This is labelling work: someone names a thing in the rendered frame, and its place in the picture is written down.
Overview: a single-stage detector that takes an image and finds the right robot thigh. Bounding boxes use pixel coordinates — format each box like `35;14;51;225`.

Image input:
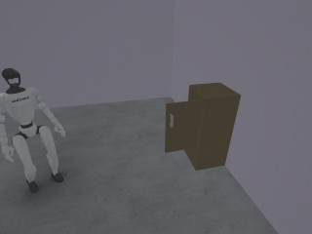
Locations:
12;132;37;176

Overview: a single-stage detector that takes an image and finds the robot left hand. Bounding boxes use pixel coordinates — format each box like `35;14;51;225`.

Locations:
54;123;65;137

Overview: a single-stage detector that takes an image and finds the handle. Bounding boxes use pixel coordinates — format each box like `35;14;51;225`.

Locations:
170;114;174;128

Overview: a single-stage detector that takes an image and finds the cupboard door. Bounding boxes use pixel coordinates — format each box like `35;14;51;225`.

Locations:
165;99;203;153

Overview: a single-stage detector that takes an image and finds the robot right foot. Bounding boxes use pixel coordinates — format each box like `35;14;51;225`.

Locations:
26;180;39;193

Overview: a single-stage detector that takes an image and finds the robot left upper arm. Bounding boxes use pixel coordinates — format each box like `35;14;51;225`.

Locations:
27;87;47;110

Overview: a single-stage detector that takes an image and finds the robot right hand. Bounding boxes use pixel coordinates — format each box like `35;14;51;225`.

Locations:
1;144;15;163

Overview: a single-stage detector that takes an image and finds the robot left forearm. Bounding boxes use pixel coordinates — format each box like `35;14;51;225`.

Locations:
43;102;59;125

